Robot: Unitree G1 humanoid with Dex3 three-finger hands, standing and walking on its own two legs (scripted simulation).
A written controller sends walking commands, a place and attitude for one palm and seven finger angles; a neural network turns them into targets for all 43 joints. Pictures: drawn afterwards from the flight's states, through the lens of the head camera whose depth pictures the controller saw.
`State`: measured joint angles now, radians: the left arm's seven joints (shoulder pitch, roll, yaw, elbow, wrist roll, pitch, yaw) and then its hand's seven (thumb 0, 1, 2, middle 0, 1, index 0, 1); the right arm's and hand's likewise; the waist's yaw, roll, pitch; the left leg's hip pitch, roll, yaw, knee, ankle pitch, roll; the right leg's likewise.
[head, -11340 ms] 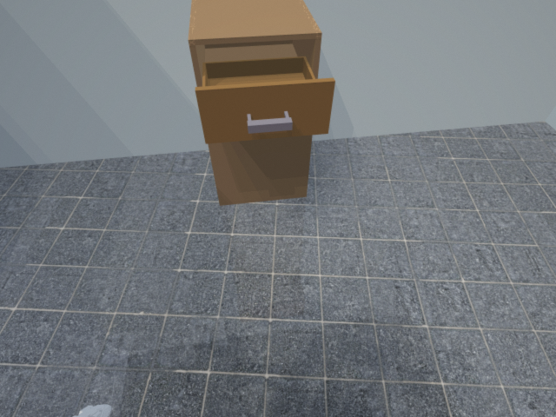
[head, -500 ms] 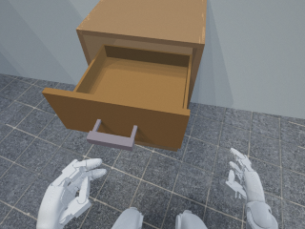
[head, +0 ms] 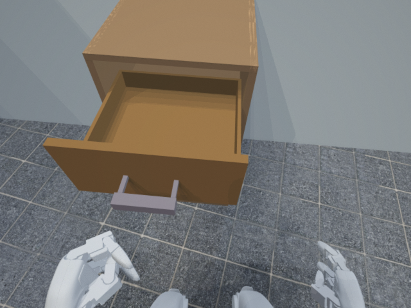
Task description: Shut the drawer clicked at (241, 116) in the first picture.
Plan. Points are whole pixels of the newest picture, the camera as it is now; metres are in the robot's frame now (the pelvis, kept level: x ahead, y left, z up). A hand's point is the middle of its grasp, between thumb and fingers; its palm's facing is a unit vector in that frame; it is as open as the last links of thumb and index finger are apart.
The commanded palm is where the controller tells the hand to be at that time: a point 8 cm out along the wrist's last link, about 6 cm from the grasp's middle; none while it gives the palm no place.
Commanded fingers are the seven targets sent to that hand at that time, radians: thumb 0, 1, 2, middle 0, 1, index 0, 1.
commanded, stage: raise the hand and make a fist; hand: left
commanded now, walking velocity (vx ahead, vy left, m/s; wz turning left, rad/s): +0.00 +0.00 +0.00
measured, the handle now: (147, 193) +0.34 +0.14 +0.00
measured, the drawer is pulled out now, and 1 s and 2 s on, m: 0.28 0.28 0.28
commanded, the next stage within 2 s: bring the fist close to the handle in 0.90 s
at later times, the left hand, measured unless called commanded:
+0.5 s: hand (117, 288) +0.15 +0.13 +0.10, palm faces -0.02 -1.00 +0.02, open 3.2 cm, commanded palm +0.11 +0.18 +0.10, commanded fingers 0.00 0.90 0.90 -1.40 -1.60 -1.40 -1.60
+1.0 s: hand (124, 293) +0.15 +0.12 +0.10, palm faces -0.02 -1.00 +0.00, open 3.2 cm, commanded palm +0.11 +0.18 +0.10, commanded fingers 0.00 0.90 0.90 -1.40 -1.60 -1.40 -1.60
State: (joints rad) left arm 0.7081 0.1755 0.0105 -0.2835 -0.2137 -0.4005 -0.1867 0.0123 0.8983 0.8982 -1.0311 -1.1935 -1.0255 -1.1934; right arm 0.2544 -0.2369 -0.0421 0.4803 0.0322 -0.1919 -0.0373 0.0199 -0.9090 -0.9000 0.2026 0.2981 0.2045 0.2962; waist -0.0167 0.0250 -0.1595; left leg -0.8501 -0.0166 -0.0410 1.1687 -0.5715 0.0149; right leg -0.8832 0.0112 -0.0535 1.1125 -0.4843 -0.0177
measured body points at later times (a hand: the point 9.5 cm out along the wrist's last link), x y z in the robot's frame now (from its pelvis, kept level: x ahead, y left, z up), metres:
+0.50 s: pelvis +0.01 +0.01 +0.00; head +0.04 +0.02 +0.45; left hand +0.15 +0.19 +0.10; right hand +0.22 -0.19 -0.04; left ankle +0.00 +0.11 -0.65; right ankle +0.03 -0.11 -0.65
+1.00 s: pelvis +0.01 +0.00 +0.01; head +0.04 +0.00 +0.46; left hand +0.14 +0.17 +0.10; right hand +0.21 -0.22 -0.04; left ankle +0.00 +0.11 -0.65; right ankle +0.03 -0.11 -0.65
